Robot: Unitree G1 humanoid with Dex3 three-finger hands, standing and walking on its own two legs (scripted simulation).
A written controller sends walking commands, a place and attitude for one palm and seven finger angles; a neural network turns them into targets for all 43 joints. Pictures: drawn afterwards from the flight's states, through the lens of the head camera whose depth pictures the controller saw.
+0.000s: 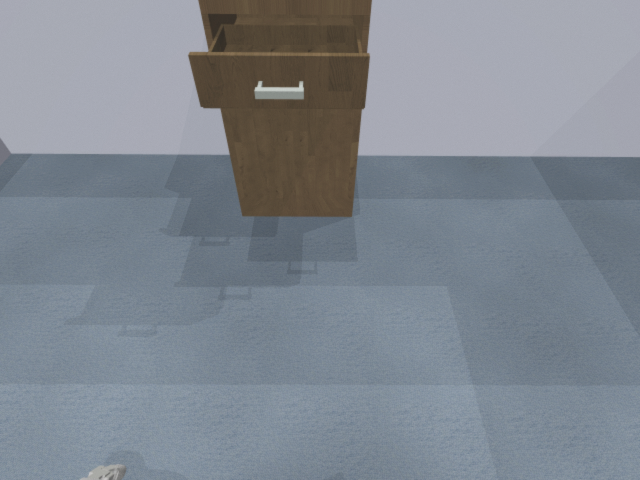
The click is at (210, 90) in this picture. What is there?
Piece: drawer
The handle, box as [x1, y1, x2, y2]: [254, 81, 303, 98]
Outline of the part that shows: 254,90 255,98 303,98 302,81 299,81 298,87 262,87 262,81 259,81 258,85 255,87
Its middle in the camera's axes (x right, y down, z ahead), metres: -0.11 -0.38 +0.99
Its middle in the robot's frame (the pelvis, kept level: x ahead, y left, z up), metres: +1.00 +0.17 +0.00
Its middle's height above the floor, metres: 0.77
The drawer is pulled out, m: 0.28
